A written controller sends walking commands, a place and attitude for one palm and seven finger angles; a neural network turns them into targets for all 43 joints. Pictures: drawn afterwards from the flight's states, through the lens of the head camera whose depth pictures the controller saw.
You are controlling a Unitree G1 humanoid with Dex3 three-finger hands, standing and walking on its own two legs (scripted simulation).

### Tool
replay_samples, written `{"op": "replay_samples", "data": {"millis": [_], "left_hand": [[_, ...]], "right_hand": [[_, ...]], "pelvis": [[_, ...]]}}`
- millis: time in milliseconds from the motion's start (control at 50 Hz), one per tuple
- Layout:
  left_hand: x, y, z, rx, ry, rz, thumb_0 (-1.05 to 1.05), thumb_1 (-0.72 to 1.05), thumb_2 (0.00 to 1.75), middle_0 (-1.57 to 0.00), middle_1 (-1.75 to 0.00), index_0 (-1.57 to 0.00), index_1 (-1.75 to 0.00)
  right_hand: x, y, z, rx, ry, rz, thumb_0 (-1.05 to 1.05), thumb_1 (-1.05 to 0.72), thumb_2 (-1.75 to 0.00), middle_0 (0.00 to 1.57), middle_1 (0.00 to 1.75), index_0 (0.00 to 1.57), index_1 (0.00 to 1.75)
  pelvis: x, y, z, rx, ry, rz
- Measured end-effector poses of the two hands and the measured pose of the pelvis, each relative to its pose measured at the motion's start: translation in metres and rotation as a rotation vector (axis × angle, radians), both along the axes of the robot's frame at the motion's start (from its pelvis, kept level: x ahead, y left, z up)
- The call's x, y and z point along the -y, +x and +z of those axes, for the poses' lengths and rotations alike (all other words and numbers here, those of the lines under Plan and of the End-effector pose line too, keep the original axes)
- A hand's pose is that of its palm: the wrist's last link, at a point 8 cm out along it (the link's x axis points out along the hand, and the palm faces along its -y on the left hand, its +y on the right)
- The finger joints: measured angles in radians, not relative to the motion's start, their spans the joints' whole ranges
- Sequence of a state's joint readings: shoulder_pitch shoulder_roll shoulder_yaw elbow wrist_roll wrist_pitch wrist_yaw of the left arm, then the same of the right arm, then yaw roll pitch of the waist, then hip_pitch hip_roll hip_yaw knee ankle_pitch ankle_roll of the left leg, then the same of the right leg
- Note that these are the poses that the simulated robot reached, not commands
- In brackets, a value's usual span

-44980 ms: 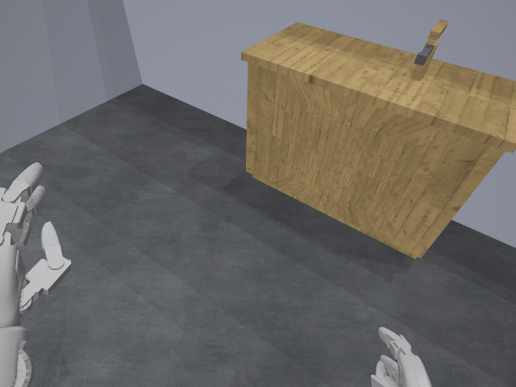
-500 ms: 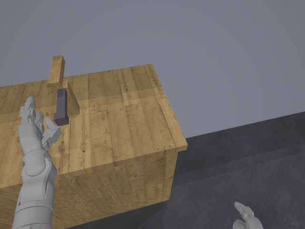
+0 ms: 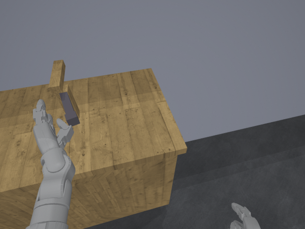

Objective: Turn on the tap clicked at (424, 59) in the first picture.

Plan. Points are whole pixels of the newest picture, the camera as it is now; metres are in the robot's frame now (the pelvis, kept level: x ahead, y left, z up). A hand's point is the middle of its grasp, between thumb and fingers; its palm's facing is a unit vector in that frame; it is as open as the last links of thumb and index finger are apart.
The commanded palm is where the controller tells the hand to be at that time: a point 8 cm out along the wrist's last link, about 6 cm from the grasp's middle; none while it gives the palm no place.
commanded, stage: push the lever round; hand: left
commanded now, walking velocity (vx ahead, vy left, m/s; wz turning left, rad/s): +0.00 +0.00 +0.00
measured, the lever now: (72, 119) +0.36 +0.25 +0.10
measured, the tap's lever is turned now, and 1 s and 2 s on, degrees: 14 44 67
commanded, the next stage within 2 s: none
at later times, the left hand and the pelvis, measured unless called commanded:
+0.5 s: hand (85, 125) +0.35 +0.21 +0.10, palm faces +0.68 -0.73 -0.07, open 7.7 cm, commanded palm +0.31 +0.23 +0.10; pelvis -0.01 +0.00 +0.00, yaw +0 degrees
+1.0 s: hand (98, 116) +0.38 +0.18 +0.10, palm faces +0.75 -0.66 -0.08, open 7.8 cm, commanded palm +0.34 +0.20 +0.10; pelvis +0.00 -0.01 +0.00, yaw +0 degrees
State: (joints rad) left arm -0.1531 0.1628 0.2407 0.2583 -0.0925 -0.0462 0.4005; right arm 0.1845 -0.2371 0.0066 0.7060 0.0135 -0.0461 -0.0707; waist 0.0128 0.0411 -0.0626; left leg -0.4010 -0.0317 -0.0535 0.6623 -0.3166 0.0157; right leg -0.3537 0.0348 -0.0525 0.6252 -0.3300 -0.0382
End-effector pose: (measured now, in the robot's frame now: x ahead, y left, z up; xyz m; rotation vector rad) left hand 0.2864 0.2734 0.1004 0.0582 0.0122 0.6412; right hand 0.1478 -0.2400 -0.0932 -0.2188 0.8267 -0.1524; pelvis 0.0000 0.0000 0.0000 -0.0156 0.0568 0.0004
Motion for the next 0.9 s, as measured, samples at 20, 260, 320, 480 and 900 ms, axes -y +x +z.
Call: {"op": "replay_samples", "data": {"millis": [20, 260, 320, 480, 900], "left_hand": [[0.002, 0.000, 0.000, -0.001, -0.001, 0.004, 0.02, 0.92, 0.90, -0.15, -0.15, -0.15, -0.15], [0.022, -0.001, 0.002, -0.006, -0.008, 0.051, 0.02, 0.93, 0.91, -0.15, -0.15, -0.15, -0.15], [0.027, 0.001, 0.002, -0.013, -0.013, 0.067, 0.02, 0.93, 0.91, -0.15, -0.15, -0.15, -0.15], [0.039, 0.008, 0.004, -0.026, -0.011, 0.105, 0.02, 0.93, 0.91, -0.15, -0.15, -0.15, -0.15], [0.065, 0.036, 0.003, -0.066, -0.031, 0.194, 0.01, 0.91, 0.91, -0.15, -0.15, -0.15, -0.15]], "right_hand": [[0.000, 0.001, 0.000, -0.001, 0.000, 0.001, 0.01, -0.90, -0.90, 0.21, 0.30, 0.21, 0.30], [-0.004, 0.007, 0.001, -0.012, 0.003, 0.011, 0.01, -0.90, -0.90, 0.21, 0.30, 0.21, 0.30], [-0.005, 0.007, 0.001, -0.018, 0.002, 0.016, 0.01, -0.90, -0.90, 0.21, 0.30, 0.21, 0.30], [-0.007, 0.006, -0.001, -0.033, 0.011, 0.016, 0.01, -0.90, -0.90, 0.21, 0.30, 0.21, 0.30], [0.003, -0.007, -0.010, -0.117, 0.021, -0.006, 0.01, -0.90, -0.90, 0.21, 0.30, 0.21, 0.30]], "pelvis": [[0.000, 0.000, 0.000, 0.001, 0.000, 0.000], [0.000, -0.002, 0.001, 0.013, 0.001, 0.004], [0.001, -0.004, 0.001, 0.015, 0.001, 0.007], [0.003, -0.007, 0.001, 0.011, 0.001, 0.007], [0.009, -0.002, 0.002, -0.007, 0.002, 0.004]]}}
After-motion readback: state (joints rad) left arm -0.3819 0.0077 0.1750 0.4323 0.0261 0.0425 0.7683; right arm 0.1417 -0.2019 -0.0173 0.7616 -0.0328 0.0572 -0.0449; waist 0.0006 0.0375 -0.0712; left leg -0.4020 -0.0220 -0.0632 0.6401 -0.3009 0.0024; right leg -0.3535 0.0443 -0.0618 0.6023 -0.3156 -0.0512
